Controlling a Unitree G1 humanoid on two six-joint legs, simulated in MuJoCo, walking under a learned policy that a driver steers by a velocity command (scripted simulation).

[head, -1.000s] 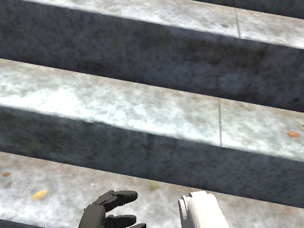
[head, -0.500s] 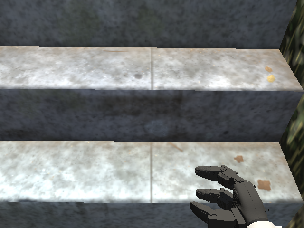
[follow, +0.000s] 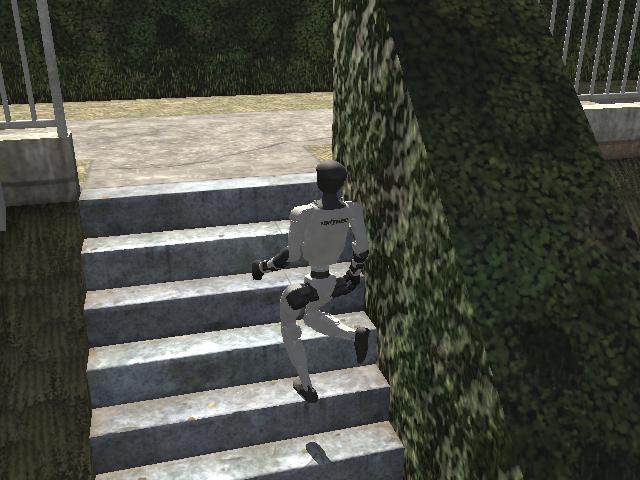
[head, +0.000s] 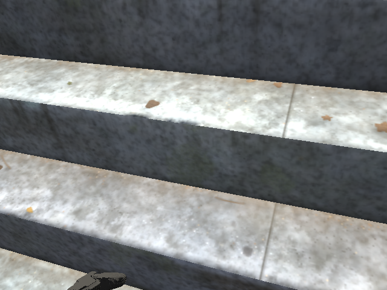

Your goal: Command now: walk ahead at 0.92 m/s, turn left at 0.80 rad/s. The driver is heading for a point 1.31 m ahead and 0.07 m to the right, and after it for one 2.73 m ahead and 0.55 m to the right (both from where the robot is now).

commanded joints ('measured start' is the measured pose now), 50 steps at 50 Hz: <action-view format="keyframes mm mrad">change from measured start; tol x64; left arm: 1 -15 -48 -56 -131 -5 -30 -19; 50 305 -65 -33 337 -33 143 50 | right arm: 1 33 61 14 -51 22 -71 38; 50 -74 36 25 -231 48 60 11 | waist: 1 24 -144 125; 14 -15 217 -167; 17 50 -515 -573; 37 179 408 -7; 50 -74 -92 98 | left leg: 1 531 132 -536 -509 361 173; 11 125 262 -430 -639 431 32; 15 -126 147 -353 -65 1615 -10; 17 -189 122 -427 755 327 -150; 37 52 677 -428 -826 -173 11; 50 160 231 -117 -154 -234 -153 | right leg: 1 -557 -6 -66 -26 -132 47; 9 -574 -94 -134 16 -393 97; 15 816 -252 275 -1086 -417 -97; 23 -349 -120 149 -1443 -834 -20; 39 -442 16 -96 284 -411 302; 50 471 -183 -54 -1876 107 -56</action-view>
